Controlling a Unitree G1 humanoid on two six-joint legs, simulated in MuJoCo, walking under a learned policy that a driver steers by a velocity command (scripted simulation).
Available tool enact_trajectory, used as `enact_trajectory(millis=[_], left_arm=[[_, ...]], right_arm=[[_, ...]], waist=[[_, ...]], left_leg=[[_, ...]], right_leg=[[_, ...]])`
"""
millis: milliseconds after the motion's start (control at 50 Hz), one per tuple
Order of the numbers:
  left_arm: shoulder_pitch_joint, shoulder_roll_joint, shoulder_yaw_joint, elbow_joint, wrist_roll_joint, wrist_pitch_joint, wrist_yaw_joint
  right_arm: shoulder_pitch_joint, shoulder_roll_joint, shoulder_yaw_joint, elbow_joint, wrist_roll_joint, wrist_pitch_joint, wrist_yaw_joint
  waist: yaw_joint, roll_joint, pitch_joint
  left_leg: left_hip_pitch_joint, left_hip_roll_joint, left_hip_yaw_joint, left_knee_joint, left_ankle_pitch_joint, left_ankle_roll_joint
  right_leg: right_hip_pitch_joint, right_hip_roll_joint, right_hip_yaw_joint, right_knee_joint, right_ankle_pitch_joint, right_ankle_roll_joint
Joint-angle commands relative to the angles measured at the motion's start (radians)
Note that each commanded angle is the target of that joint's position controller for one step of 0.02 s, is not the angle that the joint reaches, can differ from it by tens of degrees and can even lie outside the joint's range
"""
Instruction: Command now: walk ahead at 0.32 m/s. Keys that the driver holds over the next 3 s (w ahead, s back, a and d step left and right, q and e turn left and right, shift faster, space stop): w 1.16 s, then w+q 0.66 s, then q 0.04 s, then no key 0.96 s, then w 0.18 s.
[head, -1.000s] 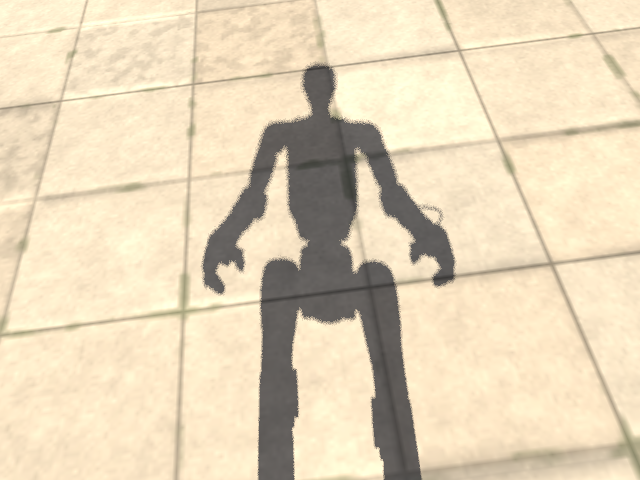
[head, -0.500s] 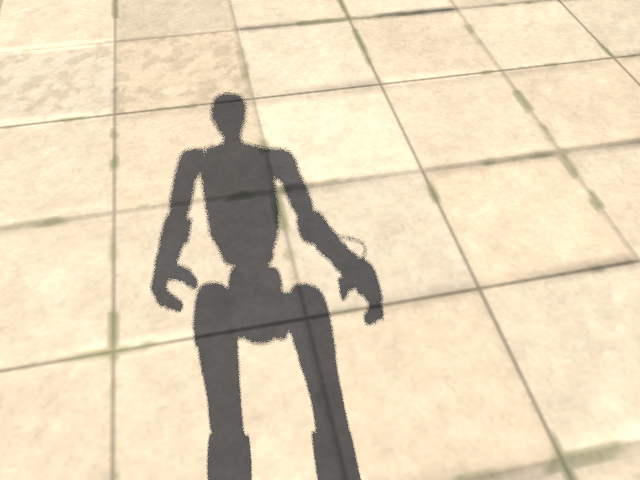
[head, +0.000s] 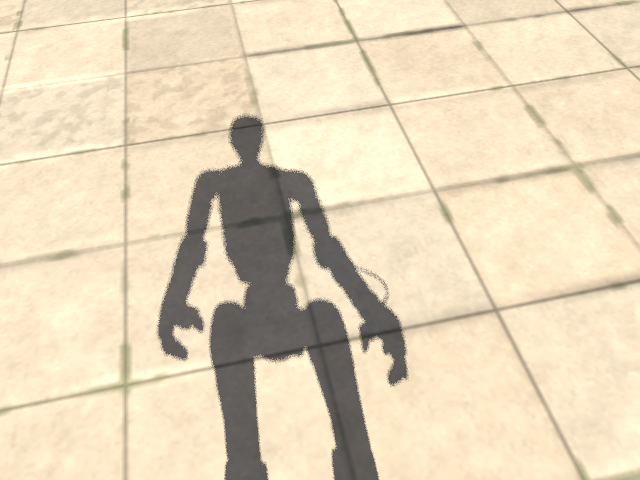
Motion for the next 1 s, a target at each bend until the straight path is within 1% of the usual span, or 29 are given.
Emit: enact_trajectory(millis=[20,40,60,80,120,160,220,260,300,360,400,420,440,460,480,500,520,540,560,580,620,700,800,860,900,940,960,980,1000], left_arm=[[0.208,0.174,0.055,0.035,0.001,-0.028,0.001],[0.282,0.258,0.074,0.040,0.007,-0.035,-0.012],[0.243,0.181,0.048,0.028,0.022,-0.046,-0.015],[0.204,0.133,0.033,0.013,0.024,-0.054,-0.017],[0.160,0.119,0.022,0.002,0.019,-0.050,-0.020],[0.175,0.084,0.006,0.010,0.022,-0.033,-0.016],[0.190,0.114,0.008,0.015,0.020,-0.020,0.002],[0.198,0.140,0.010,0.018,0.023,-0.019,0.012],[0.230,0.155,0.014,0.033,0.019,-0.024,0.014],[0.223,0.158,0.020,0.048,0.005,-0.024,0.013],[0.197,0.177,0.027,0.044,0.010,-0.015,0.014],[0.185,0.184,0.030,0.042,0.016,-0.006,0.014],[0.180,0.172,0.025,0.038,0.022,0.004,0.016],[0.194,0.139,0.010,0.016,0.038,0.007,0.017],[0.345,-0.029,-0.034,0.013,0.026,-0.015,0.002],[0.261,0.078,-0.012,0.020,-0.003,-0.041,-0.003],[0.144,0.145,0.008,-0.022,-0.029,-0.056,-0.004],[0.087,0.149,0.007,-0.036,-0.024,-0.064,0.003],[0.064,0.145,0.015,-0.037,-0.006,-0.060,0.011],[0.091,0.129,0.018,-0.033,0.004,-0.049,0.013],[0.114,0.087,0.013,-0.030,0.007,-0.025,0.015],[-0.030,0.092,0.014,-0.086,0.024,-0.012,0.018],[-0.211,0.063,-0.004,-0.132,0.019,-0.031,-0.002],[-0.302,0.066,-0.012,-0.166,0.009,-0.037,-0.021],[-0.340,0.077,-0.012,-0.190,0.007,-0.042,-0.035],[-0.318,0.103,-0.006,-0.196,0.005,-0.046,-0.045],[-0.264,0.126,0.004,-0.185,0.005,-0.048,-0.046],[-0.138,0.160,0.023,-0.148,0.007,-0.049,-0.043],[0.047,0.218,0.048,-0.098,0.016,-0.048,-0.034]], right_arm=[[-0.204,-0.065,-0.004,-0.125,-0.001,-0.029,0.006],[-0.222,-0.073,-0.005,-0.163,0.001,-0.051,0.003],[-0.214,-0.121,-0.019,-0.160,0.012,-0.063,0.005],[-0.176,-0.120,-0.019,-0.146,0.022,-0.070,0.014],[-0.182,-0.108,-0.020,-0.138,0.011,-0.075,0.025],[-0.200,-0.081,-0.017,-0.144,0.001,-0.068,0.042],[-0.288,-0.033,0.000,-0.181,-0.012,-0.059,0.054],[-0.369,-0.014,0.013,-0.212,-0.009,-0.058,0.055],[-0.412,-0.030,0.014,-0.232,-0.002,-0.056,0.056],[-0.423,-0.070,0.004,-0.256,0.004,-0.058,0.062],[-0.353,-0.109,-0.014,-0.246,0.001,-0.061,0.063],[-0.256,-0.136,-0.031,-0.222,0.001,-0.058,0.058],[-0.090,-0.168,-0.053,-0.171,0.003,-0.052,0.050],[0.088,-0.226,-0.071,-0.134,-0.009,-0.046,0.038],[0.152,-0.286,-0.079,-0.106,-0.020,-0.045,0.047],[0.118,-0.188,-0.054,-0.109,-0.010,-0.048,0.050],[0.019,-0.150,-0.043,-0.123,-0.009,-0.054,0.047],[-0.062,-0.130,-0.036,-0.142,-0.016,-0.061,0.048],[-0.110,-0.106,-0.030,-0.147,-0.029,-0.067,0.051],[-0.130,-0.087,-0.024,-0.145,-0.042,-0.073,0.052],[-0.125,-0.081,-0.022,-0.131,-0.034,-0.078,0.054],[-0.055,-0.132,-0.033,-0.103,-0.028,-0.079,0.032],[0.045,-0.156,-0.034,-0.076,-0.013,-0.065,0.014],[0.113,-0.158,-0.034,-0.049,-0.008,-0.051,0.014],[0.139,-0.164,-0.037,-0.037,-0.008,-0.036,0.012],[0.134,-0.177,-0.042,-0.037,-0.007,-0.023,0.009],[0.116,-0.187,-0.045,-0.042,-0.007,-0.019,0.007],[0.095,-0.181,-0.042,-0.048,-0.008,-0.013,0.007],[0.093,-0.150,-0.027,-0.066,-0.018,-0.012,0.005]], waist=[[0.121,-0.114,0.051],[0.143,-0.316,0.028],[0.110,-0.212,0.044],[0.077,-0.150,0.054],[0.054,-0.087,0.063],[0.048,-0.111,0.056],[0.061,-0.096,0.082],[0.079,-0.102,0.107],[0.087,-0.122,0.126],[0.053,-0.129,0.135],[0.000,-0.145,0.064],[-0.054,-0.159,-0.008],[-0.131,-0.150,-0.105],[-0.184,-0.054,-0.234],[-0.087,0.256,-0.407],[-0.126,0.183,-0.343],[-0.107,0.136,-0.161],[-0.072,0.030,-0.089],[-0.037,0.001,-0.041],[0.002,0.026,-0.039],[0.030,0.045,-0.023],[0.008,0.012,0.044],[-0.057,0.003,0.060],[-0.090,0.007,0.077],[-0.090,0.015,0.080],[-0.059,0.039,0.058],[-0.023,0.057,0.022],[0.049,0.056,-0.055],[0.121,0.032,-0.191]], left_leg=[[-0.405,0.013,-0.021,0.080,-0.019,0.049],[-0.572,-0.064,0.026,0.357,-0.103,0.015],[-0.677,-0.025,-0.055,0.536,-0.188,0.028],[-0.717,0.014,-0.084,0.602,-0.117,0.054],[-0.741,0.074,-0.059,0.573,0.030,0.070],[-0.673,0.093,-0.022,0.494,0.116,0.053],[-0.606,0.070,0.033,0.304,0.235,0.005],[-0.504,0.036,0.063,0.137,0.341,-0.008],[-0.429,0.012,0.074,0.052,0.402,-0.004],[-0.410,0.013,0.037,-0.023,0.407,0.040],[-0.309,-0.018,0.051,-0.026,0.359,0.074],[-0.182,-0.048,0.073,-0.017,0.330,0.097],[0.032,-0.065,0.086,-0.018,0.327,0.123],[0.345,0.112,-0.119,0.015,0.267,0.181],[0.634,0.363,-0.659,-0.146,-0.043,0.357],[0.570,0.340,-0.778,-0.291,-0.188,0.326],[0.415,0.314,-0.618,-0.308,-0.139,0.277],[0.252,0.282,-0.494,-0.328,-0.013,0.254],[0.118,0.245,-0.391,-0.346,0.110,0.240],[0.039,0.213,-0.323,-0.371,0.167,0.230],[-0.040,0.191,-0.254,-0.420,0.197,0.242],[-0.052,0.188,-0.177,-0.475,0.257,0.255],[0.001,0.141,-0.066,-0.464,0.333,0.202],[0.108,0.174,-0.067,-0.423,0.347,0.202],[0.194,0.211,-0.080,-0.377,0.391,0.195],[0.254,0.238,-0.090,-0.318,0.504,0.177],[0.265,0.232,-0.080,-0.253,0.654,0.165],[0.244,0.193,-0.042,-0.106,0.809,0.143],[0.109,0.142,-0.003,0.124,0.754,0.112]], right_leg=[[0.319,-0.165,0.306,-0.248,-0.078,-0.093],[0.429,-0.354,0.665,-0.376,-0.062,-0.216],[0.442,-0.393,0.697,-0.364,0.011,-0.246],[0.454,-0.365,0.598,-0.347,0.079,-0.217],[0.437,-0.320,0.432,-0.367,0.225,-0.158],[0.384,-0.263,0.295,-0.392,0.394,-0.124],[0.285,-0.219,0.181,-0.434,0.456,-0.123],[0.192,-0.194,0.129,-0.468,0.412,-0.114],[0.162,-0.211,0.119,-0.498,0.376,-0.114],[0.246,-0.261,0.108,-0.468,0.458,-0.092],[0.317,-0.274,0.085,-0.357,0.743,-0.067],[0.324,-0.260,0.064,-0.233,0.924,-0.051],[0.261,-0.218,0.033,-0.037,0.986,-0.025],[0.025,-0.171,0.015,0.271,0.699,0.002],[-0.329,0.034,0.053,0.647,-0.105,0.062],[-0.441,0.008,0.170,0.773,-0.185,0.042],[-0.519,-0.046,0.137,0.794,-0.107,0.023],[-0.474,-0.101,0.117,0.747,-0.008,0.015],[-0.423,-0.137,0.105,0.689,0.051,0.018],[-0.353,-0.167,0.116,0.654,0.087,0.016],[-0.312,-0.184,0.106,0.591,0.096,0.026],[-0.437,-0.202,0.088,0.390,0.261,0.072],[-0.392,-0.145,0.027,0.073,0.499,0.081],[-0.413,-0.123,0.021,-0.014,0.483,0.073],[-0.433,-0.111,0.024,-0.054,0.414,0.053],[-0.385,-0.093,0.018,-0.081,0.329,0.026],[-0.298,-0.066,-0.003,-0.092,0.292,0.008],[-0.122,-0.035,-0.032,-0.118,0.302,-0.021],[0.169,-0.092,0.024,-0.073,0.330,-0.070]])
